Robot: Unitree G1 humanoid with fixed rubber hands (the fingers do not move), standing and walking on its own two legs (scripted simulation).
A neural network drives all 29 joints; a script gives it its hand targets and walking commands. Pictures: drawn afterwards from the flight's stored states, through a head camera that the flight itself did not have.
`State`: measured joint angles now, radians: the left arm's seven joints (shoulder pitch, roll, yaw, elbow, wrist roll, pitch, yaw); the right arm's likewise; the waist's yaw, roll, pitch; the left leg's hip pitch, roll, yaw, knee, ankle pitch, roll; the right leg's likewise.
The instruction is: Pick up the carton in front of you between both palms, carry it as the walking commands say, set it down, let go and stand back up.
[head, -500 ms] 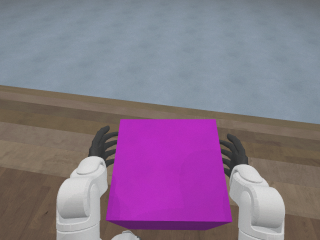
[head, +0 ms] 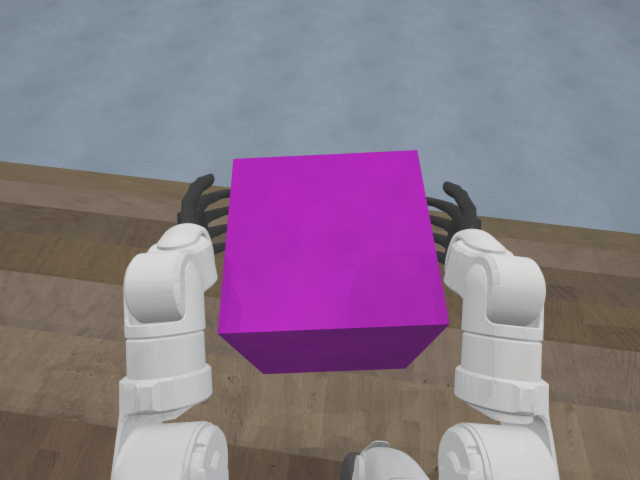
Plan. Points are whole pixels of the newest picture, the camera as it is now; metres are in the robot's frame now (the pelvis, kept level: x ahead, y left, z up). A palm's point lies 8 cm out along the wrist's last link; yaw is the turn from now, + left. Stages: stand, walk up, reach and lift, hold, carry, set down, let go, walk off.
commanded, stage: carry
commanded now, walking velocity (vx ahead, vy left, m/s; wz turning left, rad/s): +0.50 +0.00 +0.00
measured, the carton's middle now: (330, 276) +0.35 +0.00 +0.03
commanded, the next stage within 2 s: none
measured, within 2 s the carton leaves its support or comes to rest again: neither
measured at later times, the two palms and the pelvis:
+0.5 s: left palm (237, 111) +0.69 +0.16 +0.04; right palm (404, 125) +0.67 -0.14 +0.04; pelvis +0.35 +0.02 -0.11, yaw -2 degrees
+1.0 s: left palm (236, 122) +0.98 +0.24 -0.20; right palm (340, 105) +1.05 -0.05 -0.19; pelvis +0.69 +0.02 -0.29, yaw +9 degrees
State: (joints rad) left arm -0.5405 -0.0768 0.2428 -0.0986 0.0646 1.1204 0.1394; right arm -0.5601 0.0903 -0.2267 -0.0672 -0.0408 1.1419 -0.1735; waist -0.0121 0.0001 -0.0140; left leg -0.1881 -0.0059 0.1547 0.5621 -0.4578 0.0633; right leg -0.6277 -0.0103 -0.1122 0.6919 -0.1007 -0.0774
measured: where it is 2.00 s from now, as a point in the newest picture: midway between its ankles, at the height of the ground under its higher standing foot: (265, 238)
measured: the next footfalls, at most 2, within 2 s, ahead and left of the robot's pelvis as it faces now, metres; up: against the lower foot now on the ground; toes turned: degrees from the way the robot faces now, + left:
right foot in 0.02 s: +0.15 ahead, -0.08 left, +0.00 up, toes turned -4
left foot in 0.50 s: +0.48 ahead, +0.06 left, -0.14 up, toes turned +0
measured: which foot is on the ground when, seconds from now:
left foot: down 0.00-0.06, up 0.08-0.48, down 0.50-0.90, up 0.92-1.00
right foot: up 0.00-0.00, down 0.02-0.50, up 0.52-0.88, down 0.90-1.00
